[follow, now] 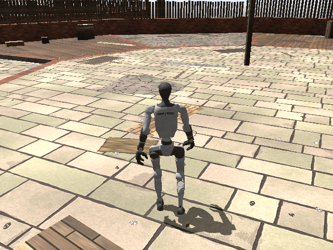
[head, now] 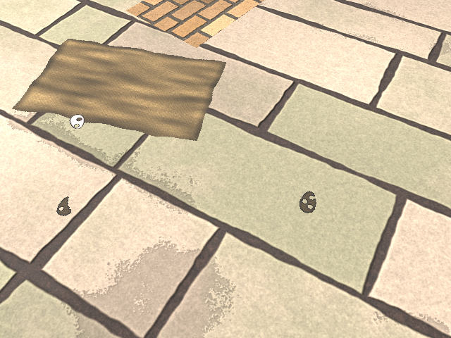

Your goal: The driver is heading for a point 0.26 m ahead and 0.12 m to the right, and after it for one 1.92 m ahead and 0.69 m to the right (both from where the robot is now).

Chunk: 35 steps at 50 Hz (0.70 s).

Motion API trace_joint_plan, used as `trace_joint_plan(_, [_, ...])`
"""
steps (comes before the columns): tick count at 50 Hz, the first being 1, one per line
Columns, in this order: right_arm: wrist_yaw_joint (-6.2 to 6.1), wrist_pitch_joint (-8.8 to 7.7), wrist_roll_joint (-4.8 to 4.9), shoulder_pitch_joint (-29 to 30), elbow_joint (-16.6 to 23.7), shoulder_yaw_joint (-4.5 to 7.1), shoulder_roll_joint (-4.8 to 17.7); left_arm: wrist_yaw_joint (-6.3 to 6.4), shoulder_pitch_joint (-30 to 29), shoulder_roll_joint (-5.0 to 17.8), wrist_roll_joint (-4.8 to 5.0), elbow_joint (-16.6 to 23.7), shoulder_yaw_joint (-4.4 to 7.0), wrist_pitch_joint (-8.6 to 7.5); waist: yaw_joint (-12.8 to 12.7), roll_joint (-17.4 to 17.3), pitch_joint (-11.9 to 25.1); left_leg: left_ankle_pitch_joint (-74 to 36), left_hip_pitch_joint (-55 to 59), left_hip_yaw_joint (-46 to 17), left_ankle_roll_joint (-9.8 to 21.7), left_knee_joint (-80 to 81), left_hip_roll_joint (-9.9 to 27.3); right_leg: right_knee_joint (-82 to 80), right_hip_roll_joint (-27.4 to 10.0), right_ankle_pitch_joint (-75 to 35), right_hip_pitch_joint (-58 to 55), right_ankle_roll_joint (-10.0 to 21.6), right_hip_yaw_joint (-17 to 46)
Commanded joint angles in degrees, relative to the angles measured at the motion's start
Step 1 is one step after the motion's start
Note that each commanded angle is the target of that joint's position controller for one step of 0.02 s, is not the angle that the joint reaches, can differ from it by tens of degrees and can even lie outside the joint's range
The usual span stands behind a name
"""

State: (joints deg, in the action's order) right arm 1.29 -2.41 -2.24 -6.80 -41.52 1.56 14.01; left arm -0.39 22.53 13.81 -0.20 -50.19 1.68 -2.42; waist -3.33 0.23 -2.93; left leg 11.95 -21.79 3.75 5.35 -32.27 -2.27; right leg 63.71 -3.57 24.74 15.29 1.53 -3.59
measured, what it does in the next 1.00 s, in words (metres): walks ahead, turning right: right foot, then left foot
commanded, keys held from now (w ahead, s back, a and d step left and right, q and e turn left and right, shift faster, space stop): w+e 0.10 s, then e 0.88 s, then no key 0.02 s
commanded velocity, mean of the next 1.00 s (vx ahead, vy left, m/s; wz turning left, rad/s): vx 0.17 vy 0.00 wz -0.45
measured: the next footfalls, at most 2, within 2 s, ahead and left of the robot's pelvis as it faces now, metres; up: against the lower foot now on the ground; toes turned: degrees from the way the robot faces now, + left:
right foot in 0.40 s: +0.32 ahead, -0.11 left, +0.00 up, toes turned -14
left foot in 0.92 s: +0.33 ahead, +0.08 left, +0.00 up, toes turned -34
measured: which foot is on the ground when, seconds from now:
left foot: down 0.00-0.40, up 0.42-0.90, down 0.92-1.00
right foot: up 0.00-0.38, down 0.40-0.92, up 0.94-1.00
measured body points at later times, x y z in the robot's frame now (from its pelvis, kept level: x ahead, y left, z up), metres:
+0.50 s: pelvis +0.20 -0.03 -0.01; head +0.24 -0.05 +0.44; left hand +0.38 +0.20 -0.13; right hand +0.22 -0.30 -0.14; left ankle +0.11 +0.10 -0.63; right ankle +0.28 -0.10 -0.73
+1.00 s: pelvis +0.25 +0.02 +0.01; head +0.28 +0.02 +0.46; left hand +0.48 +0.20 -0.12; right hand +0.20 -0.28 -0.09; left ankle +0.30 +0.10 -0.73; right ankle +0.25 -0.09 -0.70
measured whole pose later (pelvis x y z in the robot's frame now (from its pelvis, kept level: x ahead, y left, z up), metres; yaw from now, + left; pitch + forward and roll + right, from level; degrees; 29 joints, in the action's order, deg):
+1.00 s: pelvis +0.25 +0.02 +0.01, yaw -32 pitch +1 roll -1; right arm -3.0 0.9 -1.5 -13.0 -42.7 1.8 15.3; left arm -0.3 12.4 16.9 -1.3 -43.7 5.5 3.0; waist -0.8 2.4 -1.3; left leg 13.2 -14.2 -1.7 2.0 -27.0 -1.7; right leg 43.6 10.0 21.7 26.7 0.5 8.7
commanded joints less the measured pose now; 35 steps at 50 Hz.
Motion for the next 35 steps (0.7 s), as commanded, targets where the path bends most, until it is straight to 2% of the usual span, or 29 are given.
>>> trace_joint_plan(1, [-1.07,-1.12,0.96,-10.05,-1.46,2.2,6.72,-0.37,-0.6,5.88,-0.29,3.95,1.43,-0.46,3.81,-3.2,4.24,-19.27,18.77,-15.77,5.82,17.17,17.09,3.05,-2.2,-4.97,18.03,1.25,6.04])
trace_joint_plan(2, [-1.06,-1.5,1.15,-8.56,-1.51,1.72,5.33,-0.68,1.97,5.4,-0.99,2.55,1.46,0.48,2.3,-4.66,3.77,-18.13,15.21,-12.54,4.62,19.24,15.72,1.64,-2.17,-6.27,14.79,0.79,6.09])
trace_joint_plan(4, [-1.07,-2.64,1.25,-9.57,-2.45,1.72,5.42,-1.41,2.22,4.69,-1.22,1.92,1.82,1.45,1.64,-4.8,3.32,-18.58,13.91,-9.72,4.43,22.01,14.97,1.38,-1.17,-9.35,14.67,0.5,5.95])
trace_joint_plan(5, [-1.11,-3.01,1.36,-10.1,-3.06,1.9,5.88,-1.69,0.89,4.2,-1.17,2.12,1.89,1.66,1.59,-4.71,2.24,-17.85,13.76,-8.18,4.32,23.36,14.82,0.61,-1.3,-11.4,16.41,0.33,6.07])
trace_joint_plan(7, [-1.36,-3.45,1.26,-10.93,-4.01,1.77,5.6,-1.69,-2.37,3.57,-1.2,2.75,2.01,1.83,1.7,-3.92,-0.32,-28.56,13.9,-4.04,4.0,23.37,14.76,-1.78,-0.94,-15.01,19.48,-0.37,5.89])
trace_joint_plan(9, [-1.72,-3.44,1.43,-10.7,-4.46,1.56,5.27,-1.6,-4.91,3.05,-1.42,3.71,1.9,1.7,1.45,-4.12,-0.84,-38.29,14.35,0.49,3.47,21.53,13.94,-6.76,-0.43,-18.37,19.95,-0.88,4.28])
trace_joint_plan(13, [-2.62,-2.83,1.86,-11.84,-5.65,1.5,5.79,-2.23,-11.81,1.11,-1.54,6.12,0.78,1.48,3.82,-5.49,-0.44,-42.03,16.45,5.83,2.36,18.21,12.78,-21.78,1.32,-25.22,15.3,-0.07,-0.81])
trace_joint_plan(15, [-3.13,-2.24,1.81,-13.27,-6.6,1.79,6.65,-2.37,-12.13,1.52,-1.93,6.81,0.79,1.46,4.28,-5.74,0.56,-45.46,20.17,6.21,1.96,14.45,13.92,-25.39,2.66,-23.66,13.83,1.12,-2.31])
trace_joint_plan(18, [-3.97,-1.25,1.8,-11.88,-6.57,2.64,8.64,-2.01,-6.54,3.85,-2.45,6.26,1.76,1.1,1.94,-6.2,3.62,-54.74,22.75,6.33,1.22,2.3,15.28,-28.69,6.09,-15.85,7.7,4.31,-3.48])
trace_joint_plan(19, [-4.02,-0.77,1.81,-11.08,-6.23,2.82,8.96,-1.67,-2.24,4.83,-2.63,5.23,2.33,0.58,0.09,-4.9,6.11,-51.4,22.21,6.6,0.54,-6.24,14.55,-32.6,7.31,-16.95,3.03,5.62,-3.03])
trace_joint_plan(20, [-3.78,-0.51,2.19,-10.29,-5.67,3.0,9.45,-1.02,2.69,7.04,-3.1,4.34,3.15,-0.24,-3.21,-0.96,9.13,-38.6,17.67,7.84,-1.73,-19.87,11.51,-39.42,5.24,-30.39,-4.92,7.85,0.78])
trace_joint_plan(21, [-3.39,-0.47,1.55,-13.89,-3.32,1.8,4.3,-0.33,2.89,14.11,-2.5,4.87,4.79,-0.59,0.12,10.25,13.8,8.35,2.9,8.08,-4.14,-37.58,4.16,-32.72,-10.28,-67.94,-18.08,13.08,17.8])
trace_joint_plan(22, [-3.07,0.54,2.11,-16.93,-2.13,1.65,4.09,-0.13,3.83,17.1,0.29,5.42,5.98,0.4,0.62,14.15,23.09,25.84,-8.43,-1.74,-5.91,-50.84,-4.01,-36.66,-19.07,-76.87,-26.7,24.8,36.5])
trace_joint_plan(23, [-3.01,1.13,0.84,-15.19,-2.91,1.57,5.63,0.1,0.0,14.74,1.54,7.2,5.81,1.46,0.4,4.21,20.43,21.88,-10.72,-6.74,-6.06,-51.31,1.0,-39.49,-17.87,-62.71,-22.13,24.08,32.02])
trace_joint_plan(24, [-2.89,1.18,0.92,-10.81,-2.18,1.71,6.04,0.5,-4.19,10.82,1.2,7.9,4.69,2.29,0.94,1.31,12.13,18.13,-12.18,-6.41,-6.26,-48.47,2.46,-42.1,-14.82,-51.12,-14.08,21.88,28.2])
trace_joint_plan(25, [-3.03,1.32,0.71,-8.33,-1.81,1.84,6.06,0.73,-6.71,7.92,0.61,7.85,3.73,2.88,2.55,-1.47,6.36,15.73,-12.08,-6.34,-6.63,-43.22,4.04,-44.54,-11.22,-44.58,-7.6,18.45,24.98])
trace_joint_plan(26, [-3.04,2.12,0.21,-8.01,-1.3,1.9,6.08,0.95,-7.8,6.97,0.62,7.96,3.5,3.14,3.58,-0.37,4.73,13.87,-9.97,-6.53,-7.0,-38.8,4.87,-45.76,-8.31,-40.98,-3.68,16.23,22.37])
trace_joint_plan(27, [-2.99,3.11,-0.06,-9.46,-1.79,1.8,5.53,0.9,-8.42,6.94,0.15,8.03,3.46,3.21,4.25,0.81,5.43,12.46,-7.09,-5.88,-7.26,-36.91,4.32,-46.31,-6.51,-39.14,-1.31,14.81,20.52])
trace_joint_plan(29, [-2.93,4.13,0.29,-10.81,-1.9,1.55,4.43,0.43,-8.31,8.68,-0.38,8.14,3.99,2.8,4.68,1.77,7.42,11.35,-5.02,-5.44,-7.67,-33.49,3.39,-46.28,-4.74,-38.04,-0.22,13.61,19.54])
trace_joint_plan(31, [-3.03,4.5,0.55,-9.59,-1.33,1.52,4.28,0.29,-8.31,9.94,-0.59,8.41,4.49,2.85,4.16,2.91,7.99,10.59,-5.53,-5.65,-8.03,-29.11,3.29,-47.02,-3.87,-31.07,-0.1,12.71,20.36])
trace_joint_plan(35, [-3.33,5.04,0.68,-4.81,0.44,1.79,5.27,0.41,-7.94,10.59,-0.79,9.04,4.99,4.09,1.91,5.95,6.87,9.25,-7.49,-6.74,-8.46,-22.28,3.06,-49.81,-3.02,-9.01,-0.33,11.39,25.64])
Keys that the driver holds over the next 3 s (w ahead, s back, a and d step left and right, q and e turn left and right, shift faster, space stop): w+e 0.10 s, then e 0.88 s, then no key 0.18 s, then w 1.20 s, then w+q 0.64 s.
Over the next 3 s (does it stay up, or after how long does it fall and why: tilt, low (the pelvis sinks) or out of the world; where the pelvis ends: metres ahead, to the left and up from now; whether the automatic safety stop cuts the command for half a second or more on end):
stays up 0.96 -0.43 0.00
